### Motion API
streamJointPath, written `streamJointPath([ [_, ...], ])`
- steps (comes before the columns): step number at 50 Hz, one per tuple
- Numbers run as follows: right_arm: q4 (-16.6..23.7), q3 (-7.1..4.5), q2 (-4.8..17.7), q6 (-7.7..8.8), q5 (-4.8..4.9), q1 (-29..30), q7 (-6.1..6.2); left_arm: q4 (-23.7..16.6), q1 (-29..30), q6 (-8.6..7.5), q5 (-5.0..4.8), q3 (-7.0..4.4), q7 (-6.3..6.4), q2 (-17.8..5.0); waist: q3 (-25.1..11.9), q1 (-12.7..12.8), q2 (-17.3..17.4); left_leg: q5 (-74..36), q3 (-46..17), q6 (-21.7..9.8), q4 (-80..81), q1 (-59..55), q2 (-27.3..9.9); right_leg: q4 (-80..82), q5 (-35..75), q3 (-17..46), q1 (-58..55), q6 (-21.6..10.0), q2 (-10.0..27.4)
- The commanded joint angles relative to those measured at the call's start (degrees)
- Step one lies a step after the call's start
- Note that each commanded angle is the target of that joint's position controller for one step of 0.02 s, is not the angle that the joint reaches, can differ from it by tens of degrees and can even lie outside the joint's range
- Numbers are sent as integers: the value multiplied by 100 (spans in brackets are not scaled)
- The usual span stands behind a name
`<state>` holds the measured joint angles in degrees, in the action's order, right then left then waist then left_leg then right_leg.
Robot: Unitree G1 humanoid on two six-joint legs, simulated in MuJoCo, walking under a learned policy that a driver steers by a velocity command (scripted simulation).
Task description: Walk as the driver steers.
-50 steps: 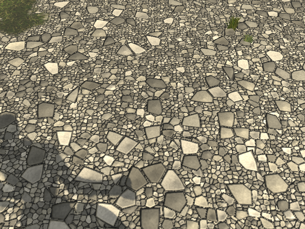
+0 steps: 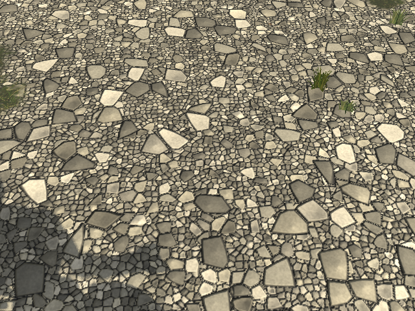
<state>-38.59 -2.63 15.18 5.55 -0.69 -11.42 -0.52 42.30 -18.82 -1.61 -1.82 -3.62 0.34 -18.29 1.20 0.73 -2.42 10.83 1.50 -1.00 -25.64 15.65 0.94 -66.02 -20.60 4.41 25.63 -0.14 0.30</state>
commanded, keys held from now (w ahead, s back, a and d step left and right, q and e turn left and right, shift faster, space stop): w+e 0.48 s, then w+q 0.52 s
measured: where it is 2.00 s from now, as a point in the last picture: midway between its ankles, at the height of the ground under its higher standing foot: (243, 171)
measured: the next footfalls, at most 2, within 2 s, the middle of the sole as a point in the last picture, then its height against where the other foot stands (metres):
right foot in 0.36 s outside the picture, level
left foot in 0.92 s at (227, 253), level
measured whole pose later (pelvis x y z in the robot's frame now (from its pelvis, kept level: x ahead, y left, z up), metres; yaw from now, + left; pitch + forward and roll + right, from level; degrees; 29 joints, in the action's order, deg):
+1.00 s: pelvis +0.55 -0.10 -0.02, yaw -10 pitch +2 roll +0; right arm -37.8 -2.7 17.3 4.3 0.9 -9.1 -2.7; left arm 45.0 -17.8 -4.1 -0.3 -2.0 -0.3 -17.5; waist 2.7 1.1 0.1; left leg 9.4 0.6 -4.9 -33.2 25.9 4.2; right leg -63.9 -26.0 1.7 13.9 -1.0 -1.5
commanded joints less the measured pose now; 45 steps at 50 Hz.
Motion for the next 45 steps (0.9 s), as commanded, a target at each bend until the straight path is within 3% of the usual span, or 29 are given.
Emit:
streamJointPath([
  [1,121,-197,598,94,4,-226,23,-562,232,-6,2,-98,-52,-278,2,-197,945,-478,-1374,-875,1489,-1119,-1513,10,436,160,1410,77,555],
  [4,-59,-280,806,126,41,-297,38,-751,591,28,62,-47,-94,-143,107,-210,706,-1143,-863,-1017,1671,-1164,-1617,653,853,140,1642,162,615],
  [9,-278,-339,1071,45,79,-380,83,-958,1359,-60,58,40,-272,-42,248,-440,542,-1551,105,-856,1721,-1280,-1493,2217,2115,-239,1289,59,529],
  [13,-487,-399,1269,-61,192,-650,90,-1227,1896,-60,36,31,-388,-121,385,-514,538,-2022,471,-692,1504,-1793,-1662,2865,1868,-524,1155,-200,400],
  [15,-513,-445,1426,-136,232,-650,114,-1294,1805,-31,63,-48,-411,-281,184,-330,675,-3635,701,-575,913,-2034,-1682,3001,1320,-808,686,-429,112],
  [16,-509,-472,1520,-178,255,-645,136,-1257,1499,-1,81,-130,-401,-430,-71,-115,770,-4588,814,-514,318,-2076,-1655,3016,1043,-972,179,-566,-110],
  [17,-488,-471,1538,-222,280,-584,157,-1087,763,27,73,-268,-369,-653,-478,331,714,-5028,977,-393,-689,-1833,-1529,3275,1157,-1075,-842,-758,-353],
  [18,-431,-401,1388,-216,236,-627,185,-820,-259,83,49,-463,-273,-994,-978,818,492,-4285,1042,-184,-2120,-838,-1318,3468,1360,-738,-2489,-992,-353],
  [19,-154,-138,585,-137,-77,-1162,121,-772,-458,98,-10,-577,-163,-1667,-1466,339,-1103,961,942,171,-4263,1681,-517,3485,1314,1920,-4635,-1811,1208],
  [20,21,-70,701,68,20,-919,54,-1007,-524,-9,11,-491,-198,-1538,-2536,477,-981,2496,-442,248,-5419,2713,144,4604,-70,4509,-5257,-2564,1977],
  [21,167,-202,1177,186,266,-208,3,-931,-394,-99,67,-370,-236,-1114,-1794,696,-358,1912,-763,141,-5434,3239,-203,4916,-62,3803,-4778,-2160,1791],
  [22,259,-163,1118,252,299,-4,9,-892,-131,-153,69,-321,-232,-964,-1089,496,-143,1374,-678,61,-4968,3194,-417,4962,314,3064,-3934,-1953,1556],
  [23,177,-162,1070,261,163,-24,58,-931,262,-172,73,-262,-222,-799,-679,209,217,1038,-670,101,-4484,2845,-623,4972,985,2491,-3087,-1774,1310],
  [24,141,-199,1121,220,52,-125,78,-994,529,-185,125,-212,-203,-664,-519,-7,117,811,-705,153,-4126,2416,-748,5058,1592,2105,-2487,-1710,1120],
  [25,52,-199,1094,144,43,-302,56,-1016,689,-189,185,-163,-179,-549,-483,-158,4,644,-664,206,-3985,2101,-839,5179,1963,1824,-2129,-1675,1052],
  [27,-105,-148,884,21,28,-505,31,-861,672,-251,184,-124,-146,-480,-455,-219,-7,413,-472,362,-3664,1844,-876,5332,2754,1308,-1710,-1692,998],
  [30,-7,-67,675,-70,58,-49,36,-590,433,-303,198,-129,-86,-614,-161,-50,-47,-536,-389,470,-2883,2066,-925,5537,3010,650,-1505,-1534,861],
  [33,48,-19,576,-41,125,417,-26,-412,296,-317,207,-95,-59,-628,34,190,-70,-1697,-322,358,-1802,1981,-817,5680,2494,176,-1568,-1250,714],
  [36,183,11,529,-12,201,867,-115,-188,67,-341,196,-113,-64,-750,257,407,-28,-2111,-292,222,-1143,2005,-682,5813,2085,64,-1906,-1185,944],
  [40,409,15,533,-2,215,1224,-273,86,-149,-254,171,-148,-56,-786,432,508,64,-1446,-351,-48,-699,2565,-506,5521,2601,-91,-2966,-1114,1311],
  [42,486,5,548,-3,187,1160,-347,135,-113,-182,150,-171,-18,-836,319,399,-8,-893,-196,-216,-599,2459,-365,5139,3585,-222,-3322,-987,1394],
  [43,480,-31,621,-17,169,966,-355,114,-30,-150,157,-187,9,-900,127,262,-102,-602,-14,-317,-598,2086,-195,4789,4618,-335,-3373,-902,1356],
  [44,424,-112,772,-44,148,587,-338,87,30,-109,166,-204,46,-971,-202,45,-203,-360,191,-431,-645,1496,32,4206,5735,-450,-3388,-813,1283],
  [45,261,-252,1000,-62,140,-160,-297,44,125,-52,171,-189,92,-966,-668,-387,-125,-515,336,-600,-461,441,279,3150,6361,-694,-3124,-655,1081],
])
